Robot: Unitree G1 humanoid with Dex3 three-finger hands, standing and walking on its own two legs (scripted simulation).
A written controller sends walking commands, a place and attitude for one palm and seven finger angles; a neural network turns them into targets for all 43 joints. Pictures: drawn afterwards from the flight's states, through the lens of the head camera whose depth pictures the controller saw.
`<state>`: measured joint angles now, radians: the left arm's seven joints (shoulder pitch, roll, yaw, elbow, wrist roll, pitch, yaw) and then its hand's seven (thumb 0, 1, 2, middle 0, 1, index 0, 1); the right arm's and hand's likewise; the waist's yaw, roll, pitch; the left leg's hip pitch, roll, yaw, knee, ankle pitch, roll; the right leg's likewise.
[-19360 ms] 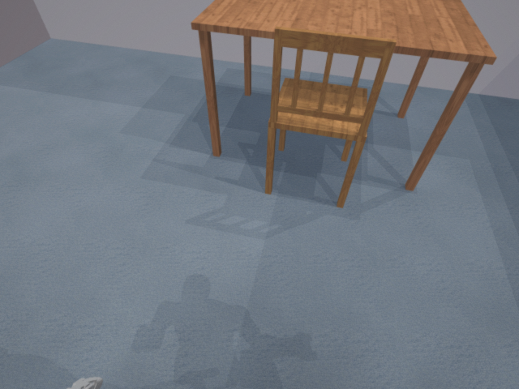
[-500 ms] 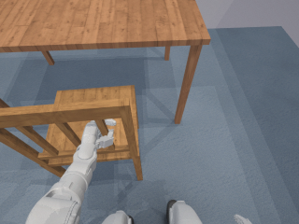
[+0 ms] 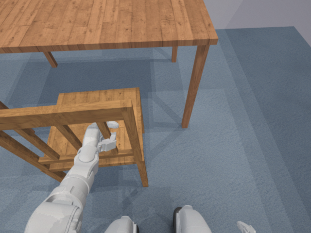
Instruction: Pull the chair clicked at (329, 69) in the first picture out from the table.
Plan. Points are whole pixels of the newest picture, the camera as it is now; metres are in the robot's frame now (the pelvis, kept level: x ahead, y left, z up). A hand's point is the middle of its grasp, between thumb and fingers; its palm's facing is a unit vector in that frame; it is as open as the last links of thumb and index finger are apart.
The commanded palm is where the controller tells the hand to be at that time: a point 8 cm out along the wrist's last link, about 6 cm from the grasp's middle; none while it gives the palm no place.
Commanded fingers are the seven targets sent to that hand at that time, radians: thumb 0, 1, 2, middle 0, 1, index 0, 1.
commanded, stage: step backward, pulling the chair out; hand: left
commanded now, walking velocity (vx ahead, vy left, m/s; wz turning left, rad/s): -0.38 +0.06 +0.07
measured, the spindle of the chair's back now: (74, 141) +0.38 +0.26 -0.08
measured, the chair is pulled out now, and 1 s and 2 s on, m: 0.19 0.21 0.30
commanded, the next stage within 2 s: none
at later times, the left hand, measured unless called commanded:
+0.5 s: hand (112, 142) +0.36 +0.13 -0.05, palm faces +0.03 -0.98 -0.22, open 5.3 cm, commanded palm +0.36 +0.18 -0.04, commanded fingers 0.00 0.90 0.90 -0.50 -1.45 -0.50 -1.45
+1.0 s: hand (110, 151) +0.34 +0.13 -0.05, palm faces -0.01 -0.98 -0.21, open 5.3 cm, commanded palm +0.34 +0.18 -0.04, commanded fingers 0.00 0.90 0.90 -0.50 -1.45 -0.50 -1.45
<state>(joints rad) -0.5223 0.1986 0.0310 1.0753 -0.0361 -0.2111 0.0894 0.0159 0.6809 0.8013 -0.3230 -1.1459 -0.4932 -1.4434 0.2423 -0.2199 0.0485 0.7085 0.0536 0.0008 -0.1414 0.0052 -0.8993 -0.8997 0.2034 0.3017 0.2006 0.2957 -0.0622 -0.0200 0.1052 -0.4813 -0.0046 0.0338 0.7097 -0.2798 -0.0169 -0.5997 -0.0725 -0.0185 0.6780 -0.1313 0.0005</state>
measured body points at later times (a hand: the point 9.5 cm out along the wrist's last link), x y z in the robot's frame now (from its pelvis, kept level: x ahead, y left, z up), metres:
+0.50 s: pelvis -0.01 -0.01 +0.01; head +0.07 -0.02 +0.45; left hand +0.36 +0.18 -0.03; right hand +0.08 -0.27 -0.13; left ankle +0.03 +0.13 -0.70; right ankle +0.12 -0.12 -0.71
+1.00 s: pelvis -0.04 +0.00 +0.01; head +0.05 +0.00 +0.45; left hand +0.33 +0.18 -0.03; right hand +0.05 -0.26 -0.12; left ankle +0.04 +0.13 -0.71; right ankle +0.10 -0.12 -0.70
